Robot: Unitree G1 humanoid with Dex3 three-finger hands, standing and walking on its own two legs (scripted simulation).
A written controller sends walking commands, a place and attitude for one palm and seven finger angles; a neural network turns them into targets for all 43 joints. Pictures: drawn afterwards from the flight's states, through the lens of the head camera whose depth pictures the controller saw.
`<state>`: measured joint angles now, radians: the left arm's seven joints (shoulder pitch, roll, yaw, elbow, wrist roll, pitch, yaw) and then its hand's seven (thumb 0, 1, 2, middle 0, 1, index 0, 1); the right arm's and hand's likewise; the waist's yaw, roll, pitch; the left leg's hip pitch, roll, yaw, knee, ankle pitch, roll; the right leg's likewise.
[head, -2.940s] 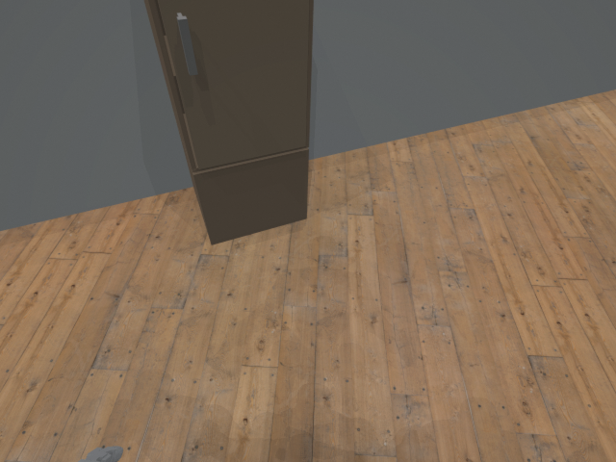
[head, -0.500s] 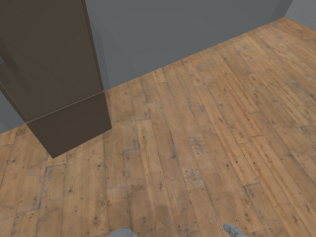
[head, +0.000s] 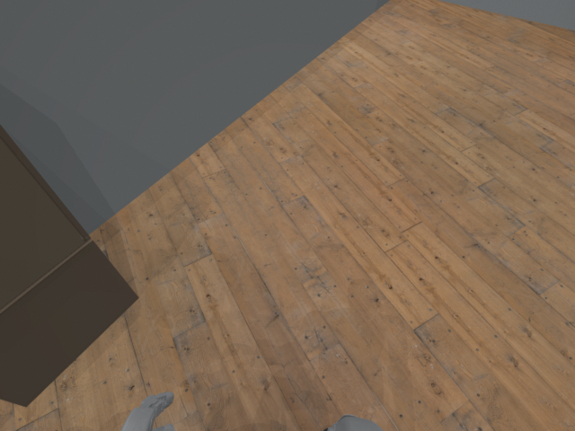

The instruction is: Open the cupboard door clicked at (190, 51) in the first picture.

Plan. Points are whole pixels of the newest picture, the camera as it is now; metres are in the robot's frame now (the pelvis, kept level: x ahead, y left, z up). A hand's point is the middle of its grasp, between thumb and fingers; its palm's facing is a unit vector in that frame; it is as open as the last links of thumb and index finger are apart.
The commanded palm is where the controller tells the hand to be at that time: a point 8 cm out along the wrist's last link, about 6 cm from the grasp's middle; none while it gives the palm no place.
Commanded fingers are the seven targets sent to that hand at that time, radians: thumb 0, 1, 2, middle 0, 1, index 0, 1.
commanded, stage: turn to face it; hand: left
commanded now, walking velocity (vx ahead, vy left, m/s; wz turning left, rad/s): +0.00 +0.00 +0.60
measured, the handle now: out of the picture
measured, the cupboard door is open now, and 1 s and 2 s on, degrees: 0 0 0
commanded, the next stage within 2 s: take the last steps up to it in 1.40 s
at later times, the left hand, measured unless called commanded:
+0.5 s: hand out of the picture +0.02 +0.27 -0.16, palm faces +0.34 -0.92 -0.22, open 7.3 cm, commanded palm none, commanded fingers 0.00 0.90 0.90 -0.20 -0.30 -0.20 -0.30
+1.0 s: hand out of the picture +0.00 +0.19 -0.12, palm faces +0.57 -0.76 -0.30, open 7.4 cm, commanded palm none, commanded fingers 0.00 0.90 0.90 -0.20 -0.30 -0.20 -0.30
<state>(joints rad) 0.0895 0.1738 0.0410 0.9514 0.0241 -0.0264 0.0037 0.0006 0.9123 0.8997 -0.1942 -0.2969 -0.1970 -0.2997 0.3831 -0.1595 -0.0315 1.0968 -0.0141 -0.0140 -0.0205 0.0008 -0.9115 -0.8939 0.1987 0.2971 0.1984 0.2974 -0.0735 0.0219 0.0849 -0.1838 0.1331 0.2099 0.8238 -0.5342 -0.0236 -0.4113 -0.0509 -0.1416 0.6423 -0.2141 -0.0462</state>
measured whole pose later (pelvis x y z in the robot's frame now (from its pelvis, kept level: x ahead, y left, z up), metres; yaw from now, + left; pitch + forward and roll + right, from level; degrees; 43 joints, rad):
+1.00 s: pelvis +0.02 -0.03 +0.02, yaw +36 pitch +0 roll +2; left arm 0.17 0.18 0.04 0.88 0.01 0.03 0.03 0.00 0.91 0.90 -0.20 -0.30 -0.20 -0.30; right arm 0.22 -0.27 -0.10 0.94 -0.03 0.07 0.01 0.00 -0.91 -0.89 0.20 0.30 0.20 0.30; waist -0.04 0.06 0.03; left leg -0.49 -0.08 -0.09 0.92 -0.40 -0.03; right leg -0.24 -0.03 -0.07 0.54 -0.29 -0.03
